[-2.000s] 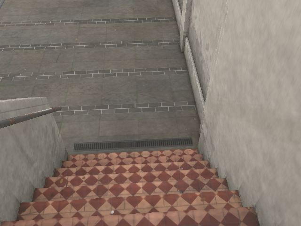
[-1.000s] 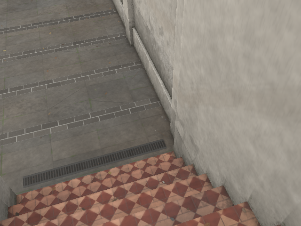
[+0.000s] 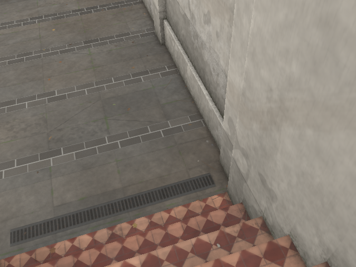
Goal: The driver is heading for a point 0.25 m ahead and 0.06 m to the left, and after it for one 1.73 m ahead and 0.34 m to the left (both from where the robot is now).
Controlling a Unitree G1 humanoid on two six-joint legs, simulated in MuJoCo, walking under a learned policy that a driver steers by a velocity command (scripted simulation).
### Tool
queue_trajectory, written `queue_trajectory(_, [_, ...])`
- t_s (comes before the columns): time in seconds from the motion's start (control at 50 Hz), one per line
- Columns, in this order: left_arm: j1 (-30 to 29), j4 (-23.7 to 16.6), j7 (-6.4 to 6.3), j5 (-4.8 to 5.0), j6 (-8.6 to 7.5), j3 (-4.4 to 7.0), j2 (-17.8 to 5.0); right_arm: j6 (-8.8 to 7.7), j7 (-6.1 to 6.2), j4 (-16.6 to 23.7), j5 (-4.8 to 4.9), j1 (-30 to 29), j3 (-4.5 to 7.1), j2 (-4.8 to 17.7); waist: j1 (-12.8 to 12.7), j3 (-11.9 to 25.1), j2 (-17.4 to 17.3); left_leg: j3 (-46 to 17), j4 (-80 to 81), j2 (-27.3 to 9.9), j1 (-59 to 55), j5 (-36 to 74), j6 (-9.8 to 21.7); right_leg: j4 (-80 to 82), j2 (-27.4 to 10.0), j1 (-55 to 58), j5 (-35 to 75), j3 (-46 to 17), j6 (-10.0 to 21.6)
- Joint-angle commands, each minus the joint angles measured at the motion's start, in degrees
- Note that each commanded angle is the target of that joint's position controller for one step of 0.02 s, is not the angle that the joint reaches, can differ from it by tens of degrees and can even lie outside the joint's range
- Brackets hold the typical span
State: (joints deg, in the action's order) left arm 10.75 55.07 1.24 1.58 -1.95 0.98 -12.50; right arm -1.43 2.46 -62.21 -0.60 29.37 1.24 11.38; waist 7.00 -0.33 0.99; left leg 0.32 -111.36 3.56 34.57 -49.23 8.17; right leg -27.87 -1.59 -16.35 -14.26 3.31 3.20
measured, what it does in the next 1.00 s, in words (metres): goes down: left foot 0.22 m lower, then right foot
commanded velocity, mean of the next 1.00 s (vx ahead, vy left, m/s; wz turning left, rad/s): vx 0.14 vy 0.00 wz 0.00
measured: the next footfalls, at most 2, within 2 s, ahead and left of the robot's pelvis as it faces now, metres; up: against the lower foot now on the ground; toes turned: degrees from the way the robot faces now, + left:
left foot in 0.36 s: +0.26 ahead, +0.12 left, -0.22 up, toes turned +4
right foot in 0.90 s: +0.31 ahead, -0.11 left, -0.22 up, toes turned +3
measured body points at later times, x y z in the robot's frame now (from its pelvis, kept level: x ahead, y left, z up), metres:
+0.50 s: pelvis +0.18 +0.05 -0.22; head +0.19 +0.07 +0.23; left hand +0.14 +0.28 -0.39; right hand +0.23 -0.20 -0.36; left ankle +0.22 +0.12 -0.96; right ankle +0.13 -0.09 -0.64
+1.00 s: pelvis +0.22 +0.00 -0.22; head +0.20 -0.01 +0.23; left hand +0.27 +0.24 -0.36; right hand +0.25 -0.24 -0.37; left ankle +0.22 +0.12 -0.96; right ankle +0.27 -0.12 -0.96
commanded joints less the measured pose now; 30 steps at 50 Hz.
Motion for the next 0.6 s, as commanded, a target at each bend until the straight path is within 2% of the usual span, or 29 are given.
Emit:
queue_trajectory(0.02, [23.25,5.56,3.54,-14.04,-1.10,2.17,-8.85,-2.97,-4.47,5.10,-3.35,7.14,-2.89,-4.69,-9.99,1.15,-3.12,-13.46,13.21,-9.16,37.64,36.04,-1.63,-0.59,-19.33,16.50,2.75,-18.62,12.97])
queue_trajectory(0.04, [20.08,6.31,4.19,-13.56,-2.34,1.38,-6.23,-3.86,-5.45,3.84,-3.95,3.04,-2.19,-1.78,-7.04,-11.66,-3.13,-10.33,21.45,-10.90,35.89,43.28,-1.59,3.61,-17.48,1.81,-2.94,-18.94,13.14])
queue_trajectory(0.06, [16.91,4.82,3.13,-10.61,-3.67,-0.48,-0.21,-3.85,-6.34,2.12,-5.00,3.33,-1.55,-0.06,-6.19,-10.06,-4.82,-6.53,34.31,-11.21,27.57,56.50,-2.20,1.55,-14.73,-10.81,-1.12,-12.81,13.98])
queue_trajectory(0.08, [8.02,3.61,-0.49,0.73,-2.48,-1.63,0.79,-1.10,-2.52,7.10,-2.99,-4.18,0.51,1.59,0.20,-2.07,4.38,-1.89,43.34,-7.42,7.44,53.54,-7.75,-3.92,-14.37,-13.59,25.62,-10.95,10.59])
queue_trajectory(0.1, [14.58,5.16,1.25,-9.09,-5.31,-2.54,1.01,-2.11,-7.65,0.72,-4.47,5.08,-0.93,1.24,-0.98,-6.24,6.84,-0.92,30.85,-9.07,3.22,65.75,-5.66,-6.87,-8.36,-27.94,22.97,-4.44,9.19])
queue_trajectory(0.12, [12.40,4.30,0.91,-7.92,-6.69,-2.24,0.38,-2.86,-9.25,1.71,-6.44,5.15,-0.89,1.33,-1.80,-4.95,4.60,-4.96,39.46,-9.91,8.65,71.37,-5.81,-8.24,-10.26,-24.03,17.11,-7.10,9.49])
queue_trajectory(0.14, [14.72,5.54,0.24,-8.41,-6.96,-2.57,0.06,-2.88,-9.31,3.52,-8.12,0.02,-0.85,2.65,-4.40,-3.96,3.20,-5.25,43.05,-10.22,12.50,71.66,-6.06,-10.85,-11.17,-20.56,13.70,-9.47,9.94])
queue_trajectory(0.16, [7.88,4.44,-1.52,3.23,-4.93,-0.57,-2.89,-1.27,-3.80,6.58,-0.45,-5.84,0.51,1.85,0.64,3.42,3.35,-0.83,56.90,-6.58,-2.05,83.36,-6.89,-15.13,-8.56,-17.76,6.57,-7.58,5.52])
queue_trajectory(0.18, [10.26,4.79,-2.09,4.67,-4.40,-1.07,-2.77,-0.64,-2.07,5.99,1.04,-7.54,0.50,3.04,-2.13,3.52,2.20,-0.02,60.50,-5.24,-8.68,86.42,-6.76,-16.77,-6.29,-19.41,6.10,-6.85,4.31])
queue_trajectory(0.2, [16.55,6.76,-0.20,-8.81,-6.08,-3.10,-1.57,-1.71,-6.38,4.20,-5.56,-7.05,-1.21,2.01,-5.43,-9.14,0.87,-3.93,63.08,-9.41,-2.56,83.96,-8.17,-15.30,-10.58,-27.47,-0.20,-9.39,5.25])
queue_trajectory(0.22, [16.22,6.10,0.15,-9.08,-5.80,-1.82,-3.37,-1.78,-7.56,4.85,-6.61,-8.10,-0.51,3.45,-6.17,-8.77,3.85,-1.51,68.89,-7.57,-2.32,78.18,-8.71,-17.62,-9.90,-22.86,-3.24,-9.10,7.54])
queue_trajectory(0.24, [14.44,5.24,-2.19,2.18,-2.87,-0.42,-3.87,-0.47,-3.21,8.34,0.57,-16.71,-0.10,2.05,-8.92,-0.91,2.95,1.73,77.57,-4.55,-7.89,79.49,-8.72,-22.61,-5.78,-12.62,1.02,-6.50,5.39])
queue_trajectory(0.26, [17.80,5.30,-3.42,1.84,-1.55,-0.70,-3.67,-0.52,-2.29,9.20,2.28,-19.30,-0.60,1.36,-11.66,-1.53,1.51,3.34,80.50,-3.64,-11.47,83.23,-8.91,-26.75,-5.27,-12.98,0.57,-5.63,5.45])
queue_trajectory(0.28, [24.60,9.34,-0.53,-10.24,-2.90,-3.76,0.67,-0.60,-7.48,6.83,-7.69,-14.07,-1.89,0.13,-7.65,-12.72,4.09,-3.81,83.44,-10.36,-7.54,75.56,-6.19,-22.78,-13.20,-19.02,-1.28,-19.52,6.47])
queue_trajectory(0.3, [15.56,5.05,-3.01,-0.13,-1.11,0.09,-5.73,-0.46,-3.94,6.47,0.43,-15.36,0.32,3.22,-10.08,-1.57,3.89,1.18,79.26,-5.72,-15.30,81.59,-7.03,-30.70,-8.94,-11.48,5.59,-9.99,6.23])
queue_trajectory(0.32, [16.57,4.15,-4.11,-0.64,0.63,0.12,-5.31,-0.73,-3.06,6.65,2.58,-13.88,-0.18,3.20,-10.00,-5.01,0.77,2.25,92.98,-5.75,-14.94,76.16,-6.93,-35.64,-5.92,-8.35,9.01,-7.07,6.21])
queue_trajectory(0.34, [20.09,5.44,-5.50,-2.15,2.09,0.27,-5.28,-1.40,-3.31,5.11,2.72,-8.78,0.55,4.37,-10.70,-7.49,1.47,0.36,106.43,-9.44,-20.12,76.04,-6.43,-41.35,-4.37,-5.80,12.01,-8.46,7.59])
queue_trajectory(0.36, [21.96,6.12,-6.04,-3.14,2.78,0.64,-5.44,-1.09,-3.37,2.34,2.75,-1.28,2.09,6.93,-8.84,-3.48,1.77,-0.70,107.28,-12.46,-32.21,76.39,-6.05,-49.65,-3.55,-9.46,8.40,-10.23,8.38])
queue_trajectory(0.38, [24.72,6.14,-5.89,-2.96,2.75,0.64,-3.23,-1.31,-3.75,-1.08,2.07,5.36,2.93,11.35,-7.95,-0.40,-5.98,-2.88,101.79,-16.03,-43.38,107.38,-5.32,-64.51,1.73,-17.50,-6.95,-7.25,6.57])
queue_trajectory(0.4, [28.81,5.32,-5.46,0.17,2.62,0.11,1.49,-0.95,-3.89,-2.19,1.64,10.86,3.41,14.61,-7.73,10.42,-17.20,-4.95,74.96,-25.13,-67.81,134.97,-0.05,-89.02,9.49,-39.41,-50.82,-1.15,2.85])
queue_trajectory(0.42, [25.02,3.71,-5.90,1.45,3.01,-0.06,-0.91,0.07,-4.06,-1.43,3.50,9.11,2.57,11.68,-6.08,16.42,-15.32,-6.48,69.69,-26.51,-70.62,125.56,-0.74,-97.99,5.87,-48.25,-53.09,-1.36,3.12])
queue_trajectory(0.44, [17.79,0.99,-6.02,1.24,3.10,-0.25,-1.61,0.52,-3.69,-0.14,4.52,7.45,2.03,10.00,-3.57,16.91,-13.44,-7.56,72.52,-26.55,-65.63,109.15,1.97,-100.58,5.68,-52.24,-46.94,-3.13,2.57])
queue_trajectory(0.46, [8.72,0.67,-5.57,-0.39,4.32,0.04,-1.93,1.90,-2.64,1.07,4.14,4.18,0.68,6.01,-1.80,11.26,-6.65,-7.65,76.83,-21.39,-56.86,90.73,-2.43,-101.34,6.14,-56.49,-39.33,-1.39,1.96])
queue_trajectory(0.48, [9.90,-1.01,-5.20,-0.46,4.83,-0.45,0.08,1.88,-1.78,1.39,2.24,3.80,0.09,7.83,-4.10,9.02,-10.53,-14.40,79.81,-27.65,-44.59,85.74,4.09,-100.87,5.43,-51.33,-28.56,-8.35,0.96])
queue_trajectory(0.5, [32.25,1.50,1.13,-2.32,1.95,-0.24,-0.94,-0.91,-8.59,3.36,-10.26,5.17,2.30,22.51,-11.35,-0.94,-14.73,-13.24,88.88,-28.23,-26.47,80.53,4.31,-97.64,1.64,-44.07,-12.85,-10.01,-4.09])
queue_trajectory(0.52, [28.37,1.44,2.32,-1.64,0.35,-0.18,-1.24,-2.77,-9.67,3.16,-7.93,-3.51,2.61,20.15,-12.85,-6.36,-10.38,-15.13,93.88,-26.37,-11.96,57.11,6.66,-94.63,0.44,-44.31,-12.60,-8.16,-6.40])
queue_trajectory(0.54, [7.08,0.67,-4.21,-2.71,4.54,0.92,-2.61,-0.68,-3.93,5.36,1.84,-7.81,-0.41,5.83,-7.92,1.98,-4.11,-14.75,89.26,-25.32,-18.76,58.98,8.77,-94.87,5.13,-41.94,-17.68,-6.68,-4.39])
queue_trajectory(0.56, [3.13,-2.39,-5.59,-2.74,5.40,0.86,-2.66,-0.45,-1.87,5.43,2.76,-6.32,-2.88,2.44,-7.53,-1.06,2.10,-10.46,82.57,-20.16,-19.76,59.31,6.58,-86.70,5.87,-48.26,-6.81,-10.94,-4.77])
queue_trajectory(0.6, [5.09,-1.87,-5.90,-1.63,6.76,-0.42,2.44,-0.11,-0.66,4.99,2.71,-5.13,-4.10,3.82,-8.93,0.76,-3.10,-8.67,79.03,-18.16,-18.27,65.39,2.98,-84.98,7.34,-46.77,-3.54,-11.11,-5.04])
Velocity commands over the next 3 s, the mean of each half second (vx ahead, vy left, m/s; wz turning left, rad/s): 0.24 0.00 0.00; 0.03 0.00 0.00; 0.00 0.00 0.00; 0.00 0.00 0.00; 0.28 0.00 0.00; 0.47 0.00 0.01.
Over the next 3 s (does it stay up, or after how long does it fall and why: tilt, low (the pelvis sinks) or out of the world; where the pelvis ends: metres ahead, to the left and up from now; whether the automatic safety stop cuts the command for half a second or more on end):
stays up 0.68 -0.06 -0.51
